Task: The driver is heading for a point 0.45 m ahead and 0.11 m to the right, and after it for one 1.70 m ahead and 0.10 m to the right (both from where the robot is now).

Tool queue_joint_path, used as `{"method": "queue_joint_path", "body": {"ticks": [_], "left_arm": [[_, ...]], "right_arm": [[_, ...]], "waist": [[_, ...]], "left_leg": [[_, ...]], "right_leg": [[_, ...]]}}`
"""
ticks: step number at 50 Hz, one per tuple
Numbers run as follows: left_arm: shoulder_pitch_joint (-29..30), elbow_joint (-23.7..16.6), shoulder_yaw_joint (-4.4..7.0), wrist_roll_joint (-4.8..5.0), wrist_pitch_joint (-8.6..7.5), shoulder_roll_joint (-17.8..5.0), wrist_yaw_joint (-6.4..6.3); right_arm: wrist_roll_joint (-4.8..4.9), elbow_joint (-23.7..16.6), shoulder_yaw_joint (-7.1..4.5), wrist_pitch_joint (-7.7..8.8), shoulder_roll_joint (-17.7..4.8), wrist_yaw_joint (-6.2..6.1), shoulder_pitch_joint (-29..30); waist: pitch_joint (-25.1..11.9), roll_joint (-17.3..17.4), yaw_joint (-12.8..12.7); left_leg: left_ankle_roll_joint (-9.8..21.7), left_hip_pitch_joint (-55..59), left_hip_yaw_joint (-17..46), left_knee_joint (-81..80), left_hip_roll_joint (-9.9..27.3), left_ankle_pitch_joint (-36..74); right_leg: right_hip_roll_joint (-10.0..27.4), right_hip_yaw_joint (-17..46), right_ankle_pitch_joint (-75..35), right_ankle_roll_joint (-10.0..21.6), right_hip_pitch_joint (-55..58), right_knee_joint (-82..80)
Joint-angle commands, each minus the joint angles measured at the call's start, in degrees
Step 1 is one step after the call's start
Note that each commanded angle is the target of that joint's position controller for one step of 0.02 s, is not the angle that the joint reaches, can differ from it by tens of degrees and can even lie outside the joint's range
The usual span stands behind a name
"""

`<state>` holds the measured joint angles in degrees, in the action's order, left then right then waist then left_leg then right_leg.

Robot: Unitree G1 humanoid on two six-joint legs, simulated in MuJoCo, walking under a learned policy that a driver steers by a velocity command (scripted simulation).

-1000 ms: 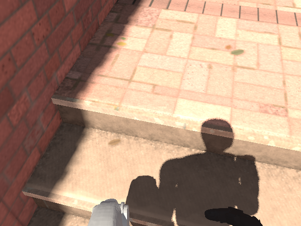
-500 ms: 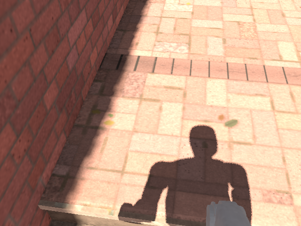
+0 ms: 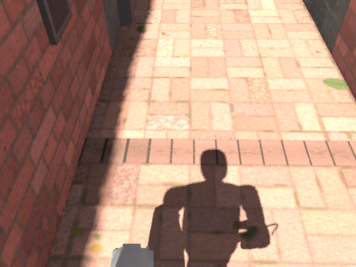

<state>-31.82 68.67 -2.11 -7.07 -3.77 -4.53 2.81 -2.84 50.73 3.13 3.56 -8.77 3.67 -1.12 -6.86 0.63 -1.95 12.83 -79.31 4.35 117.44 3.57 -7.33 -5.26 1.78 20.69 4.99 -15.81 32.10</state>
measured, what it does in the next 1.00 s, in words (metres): climbs, turning right: left foot 0.16 m higher, then right foot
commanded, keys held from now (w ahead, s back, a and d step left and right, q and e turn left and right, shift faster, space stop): w+e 0.52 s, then e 0.12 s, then q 0.36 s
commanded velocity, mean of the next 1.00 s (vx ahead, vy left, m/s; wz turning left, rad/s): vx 0.36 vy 0.00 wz -0.36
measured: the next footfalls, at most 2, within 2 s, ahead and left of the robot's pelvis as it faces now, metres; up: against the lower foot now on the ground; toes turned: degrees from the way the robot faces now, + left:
left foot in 0.16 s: +0.30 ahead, +0.14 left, +0.16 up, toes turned -2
right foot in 0.72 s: +0.40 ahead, -0.17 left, +0.16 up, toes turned -27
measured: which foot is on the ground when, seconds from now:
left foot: up 0.00-0.14, down 0.16-0.74, up 0.76-1.00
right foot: down 0.00-0.18, up 0.20-0.70, down 0.72-1.00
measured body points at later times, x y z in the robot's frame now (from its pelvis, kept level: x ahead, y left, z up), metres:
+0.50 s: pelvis +0.25 +0.04 +0.17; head +0.25 +0.04 +0.62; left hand +0.50 +0.20 +0.07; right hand +0.15 -0.15 +0.01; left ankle +0.26 +0.14 -0.57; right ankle +0.32 -0.13 -0.45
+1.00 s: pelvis +0.38 -0.05 +0.17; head +0.41 -0.06 +0.62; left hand +0.60 +0.15 +0.05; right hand +0.36 -0.30 +0.04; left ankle +0.43 +0.09 -0.53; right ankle +0.36 -0.16 -0.57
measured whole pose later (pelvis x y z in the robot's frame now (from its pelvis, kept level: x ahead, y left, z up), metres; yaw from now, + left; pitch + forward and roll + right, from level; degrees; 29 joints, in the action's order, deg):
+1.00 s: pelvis +0.38 -0.05 +0.17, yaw -22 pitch +2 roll -1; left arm -8.6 49.2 7.4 -0.8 -4.5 -13.1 1.2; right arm -0.4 47.5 -3.0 7.0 -10.5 4.1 -16.9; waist 1.5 0.4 0.3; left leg -6.2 -23.4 -1.2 47.0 6.8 -18.6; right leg -0.6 -6.4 11.2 2.8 -16.5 26.0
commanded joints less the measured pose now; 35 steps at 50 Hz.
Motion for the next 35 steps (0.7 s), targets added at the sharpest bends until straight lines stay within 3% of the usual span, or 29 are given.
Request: {"method": "queue_joint_path", "body": {"ticks": [1, 2, 3, 4, 5, 7, 8, 9, 10, 11, 12, 13, 14, 15, 16, 17, 18, 19, 20, 21, 22, 23, 25, 26, 27, 28, 32, 34, 35], "left_arm": [[-4.5, -1.2, 0.42, -0.99, -0.91, -7.3, 1.05], [0.7, -3.8, -0.01, 0.71, -0.36, -6.6, 2.17], [0.0, -4.1, -0.13, 2.45, -0.53, -6.3, 2.70], [2.9, -6.4, -0.18, 3.82, -1.69, -7.2, 3.03], [3.7, -7.8, 0.51, 4.50, -2.41, -10.4, 2.93], [0.3, -6.8, 3.14, 5.34, -3.17, -16.6, 3.08], [0.4, -6.1, 4.53, 4.91, -2.99, -18.1, 3.31], [2.8, -7.2, 5.58, 4.82, -3.17, -17.1, 3.42], [-3.7, -8.8, 3.71, 2.40, -3.65, -7.4, 3.96], [2.0, -9.2, 3.06, 3.28, -2.22, -3.6, 4.26], [8.8, -10.9, 4.57, 3.98, -1.78, -6.6, 4.42], [11.5, -11.2, 5.50, 5.32, -2.57, -8.1, 3.03], [12.4, -11.8, 5.42, 5.05, -2.71, -7.3, 1.60], [15.3, -13.7, 5.15, 4.69, -2.42, -6.8, 1.63], [16.8, -14.7, 4.78, 4.16, -1.93, -4.9, 1.87], [17.1, -15.4, 4.13, 4.23, -1.34, -2.0, 1.86], [18.4, -16.4, 4.01, 3.96, -0.84, -2.2, 1.94], [19.7, -16.6, 3.75, 4.12, -0.67, -2.1, 2.21], [22.8, -18.3, 4.44, 5.34, -0.47, -3.8, 2.51], [24.6, -19.3, 4.69, 5.01, -0.18, -6.5, 3.17], [25.0, -19.3, 5.90, 4.40, -0.24, -9.0, 3.55], [26.7, -20.6, 6.06, 4.26, -0.34, -9.7, 3.47], [28.8, -20.9, 5.57, 4.93, -0.55, -8.0, 3.49], [30.9, -21.8, 5.23, 5.47, -0.39, -6.9, 3.70], [34.0, -23.1, 5.28, 5.59, -0.37, -7.8, 4.42], [36.4, -24.5, 5.34, 5.68, -0.10, -7.6, 4.62], [36.9, -27.8, 5.69, 4.55, 0.88, -7.7, 3.20], [35.7, -27.6, 6.86, 4.65, -0.14, -10.0, 1.88], [33.0, -26.6, 7.47, 5.30, -1.30, -11.0, 1.38]], "right_arm": [[0.53, -8.4, 1.18, 0.34, -1.4, -1.57, 12.8], [0.31, -10.0, 1.50, -0.82, -0.8, -1.54, 16.9], [-0.37, -11.6, 1.97, -1.90, 0.3, -1.16, 20.5], [-0.97, -11.0, 1.67, -1.93, 1.2, -0.86, 17.2], [-0.52, -11.2, 1.30, -2.01, 0.7, -1.13, 14.4], [0.64, -12.4, -0.80, -1.11, -4.9, -1.01, 15.5], [1.42, -12.1, -1.59, -0.26, -6.1, -1.16, 9.9], [2.04, -9.4, -2.81, 0.92, -7.7, -0.81, -3.7], [2.30, -6.7, -2.81, 1.36, -9.3, -0.92, -14.2], [-0.54, -3.5, -4.44, 1.02, -12.7, -1.84, -26.2], [-1.03, -2.5, -4.67, 1.96, -13.1, -2.51, -23.7], [0.87, -3.3, -4.45, 2.31, -11.7, -2.63, -16.9], [1.55, -0.3, -3.45, 2.29, -6.1, -1.94, -16.1], [1.51, 1.0, -1.74, 2.21, 0.9, -1.12, -14.3], [1.91, 2.4, -0.94, 2.21, 4.8, -1.34, -13.1], [1.59, 3.0, -0.74, 2.81, 6.5, -2.00, -11.4], [0.60, 3.6, -0.94, 3.56, 5.9, -2.09, -11.3], [0.33, 3.1, -1.19, 4.17, 5.3, -2.38, -9.0], [0.14, 2.7, -2.16, 4.85, 2.2, -2.29, -8.0], [-0.19, 1.8, -2.45, 5.25, 0.3, -2.19, -6.6], [-0.34, 0.0, -1.92, 6.15, -0.3, -2.24, -4.3], [-1.07, 0.5, -1.99, 6.61, -1.3, -2.50, -5.1], [-1.97, 0.4, -2.67, 6.84, -5.2, -3.48, -9.0], [-1.92, 1.0, -2.95, 6.57, -6.3, -3.64, -11.9], [-1.49, 0.8, -3.81, 6.40, -7.4, -3.73, -16.5], [-1.25, 1.3, -4.25, 6.26, -7.9, -3.70, -19.1], [0.69, 0.0, -6.88, 5.05, -11.5, -3.73, -19.5], [1.08, -1.3, -7.42, 3.92, -11.3, -3.94, -17.1], [1.60, -1.0, -7.55, 3.33, -11.6, -3.85, -15.8]], "waist": [[5.6, -3.8, -2.0], [6.4, -3.8, -1.3], [7.0, -6.0, -2.2], [8.8, -8.4, -0.5], [6.3, -9.6, 1.5], [2.3, -10.8, 2.6], [-1.6, -12.1, 4.1], [-10.3, -8.5, 9.3], [-24.5, 8.1, 7.6], [-22.5, 17.8, 12.9], [-7.3, 15.1, 12.5], [1.5, 9.7, 9.1], [1.4, 4.4, 6.4], [1.3, 0.6, 4.1], [1.8, -2.2, 1.4], [3.3, -1.9, -0.2], [5.6, -3.1, -1.5], [6.1, -1.3, -2.0], [7.1, 0.0, -1.3], [6.2, 2.0, -1.8], [6.4, 4.5, -2.9], [5.0, 4.0, -2.5], [5.3, 1.2, -0.2], [5.6, 1.5, 1.1], [5.4, 1.9, 4.0], [6.1, 2.0, 4.7], [7.9, 2.9, 3.4], [6.6, 2.4, 2.3], [5.3, 0.7, -0.5]], "left_leg": [[-3.6, -2.6, -4.3, -12.9, 1.7, 4.2], [-5.4, 8.9, -7.3, -23.8, 2.6, 1.4], [-6.5, 16.0, -8.3, -30.0, 2.2, -5.0], [-7.3, 23.2, -11.2, -32.3, 0.7, -10.4], [-8.4, 29.6, -11.5, -34.4, -1.0, -10.5], [-8.1, 33.0, -13.8, -48.8, -7.1, -18.5], [-6.2, 38.2, -10.2, -52.4, -7.1, -15.6], [-3.3, 54.4, -2.7, -55.9, -3.9, -5.9], [8.0, 79.1, 24.3, -66.6, 6.9, -10.1], [12.0, 82.5, 46.4, -83.8, 16.6, -26.1], [5.5, 68.1, 45.1, -89.6, 15.3, -46.8], [5.7, 58.3, 38.6, -90.7, 16.3, -44.1], [5.4, 55.9, 31.2, -89.4, 17.1, -35.6], [4.5, 54.8, 26.9, -90.1, 17.8, -28.1], [2.5, 54.6, 21.6, -91.0, 17.1, -24.0], [0.9, 55.1, 15.9, -93.6, 15.2, -18.3], [-0.5, 54.2, 9.9, -96.4, 13.7, -12.8], [-1.4, 53.0, 4.3, -98.9, 12.3, -10.2], [-1.9, 52.1, -2.9, -101.7, 9.6, -11.6], [-3.0, 52.1, -5.7, -104.7, 10.3, -8.1], [-3.6, 52.0, -8.2, -107.3, 10.1, -3.4], [-4.3, 54.5, -10.1, -107.2, 10.8, 0.5], [-4.9, 63.0, -15.5, -107.3, 10.0, 4.7], [-4.6, 64.1, -17.7, -108.0, 9.6, 7.5], [-3.8, 68.7, -18.7, -106.7, 8.7, 8.8], [-2.8, 72.1, -18.7, -106.7, 10.0, 12.2], [-0.1, 88.0, -16.2, -103.7, 17.0, 34.2], [-1.7, 88.2, -16.6, -99.9, 16.1, 37.5], [-3.5, 85.3, -17.7, -95.8, 14.8, 38.1]], "right_leg": [[11.2, 17.6, -9.4, 8.5, 0.3, -14.3], [12.6, 16.2, -9.5, 9.7, -8.5, -21.6], [13.9, 17.0, -10.3, 11.0, -12.5, -25.3], [15.2, 15.3, -19.7, 11.1, -13.7, -25.7], [16.1, 14.1, -36.6, 11.2, -11.5, -23.4], [19.2, 14.2, -80.8, 11.6, 5.5, -17.5], [19.6, 12.5, -93.4, 8.3, 11.8, -11.2], [17.2, 11.4, -89.4, 4.0, 9.8, 2.9], [8.7, 12.4, -65.3, 3.5, -12.6, 18.5], [-1.0, 12.6, -10.8, 1.5, -27.1, 48.0], [1.6, 14.2, -16.0, 2.3, -38.5, 67.1], [3.9, 10.5, -17.7, 1.8, -41.4, 73.1], [4.9, 9.1, -16.6, 3.5, -40.4, 75.6], [6.0, 9.6, -17.4, 5.7, -40.1, 79.8], [7.8, 9.5, -17.5, 7.1, -40.6, 76.4], [8.6, 9.9, -18.3, 8.3, -40.9, 71.8], [9.9, 8.3, -22.0, 8.7, -41.0, 64.6], [10.8, 7.4, -20.3, 9.0, -39.3, 59.1], [10.9, 4.3, -15.3, 8.9, -36.8, 54.2], [13.1, 2.9, -14.9, 6.7, -32.8, 47.2], [13.5, 1.6, -15.8, 4.9, -29.1, 45.7], [14.2, 2.4, -18.0, 3.7, -28.3, 44.4], [14.8, 0.8, -22.4, 2.7, -27.9, 32.9], [14.0, -1.5, -22.7, 2.3, -24.5, 28.0], [12.0, -4.4, -21.6, 0.5, -22.8, 24.3], [11.4, -5.2, -19.6, -0.4, -22.2, 21.1], [10.8, -3.9, -8.0, -1.8, -23.7, 9.8], [8.8, -3.1, -8.0, -0.8, -17.6, 4.0], [7.4, -3.3, -16.6, 1.1, -9.9, -3.3]]}}
Velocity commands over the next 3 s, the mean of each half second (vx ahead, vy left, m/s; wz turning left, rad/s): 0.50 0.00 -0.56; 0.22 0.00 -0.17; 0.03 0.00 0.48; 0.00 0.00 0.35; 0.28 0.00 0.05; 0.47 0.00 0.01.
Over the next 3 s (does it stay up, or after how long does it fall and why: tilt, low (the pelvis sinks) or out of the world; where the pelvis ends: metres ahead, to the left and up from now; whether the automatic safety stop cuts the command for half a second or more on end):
stays up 0.70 0.00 0.18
